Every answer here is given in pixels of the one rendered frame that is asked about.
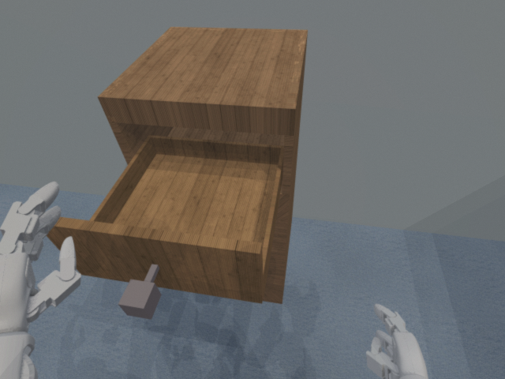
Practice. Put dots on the right robot hand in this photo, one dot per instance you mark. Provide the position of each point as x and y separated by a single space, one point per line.
404 355

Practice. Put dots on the cabinet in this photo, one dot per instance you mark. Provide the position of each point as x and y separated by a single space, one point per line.
222 84

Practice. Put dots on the robot left forearm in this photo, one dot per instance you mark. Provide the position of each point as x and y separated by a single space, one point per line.
15 349

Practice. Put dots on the handle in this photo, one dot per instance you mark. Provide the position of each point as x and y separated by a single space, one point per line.
141 298

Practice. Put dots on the drawer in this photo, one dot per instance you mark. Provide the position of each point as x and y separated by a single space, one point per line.
204 211

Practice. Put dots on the left robot hand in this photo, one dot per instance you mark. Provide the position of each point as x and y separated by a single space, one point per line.
23 230

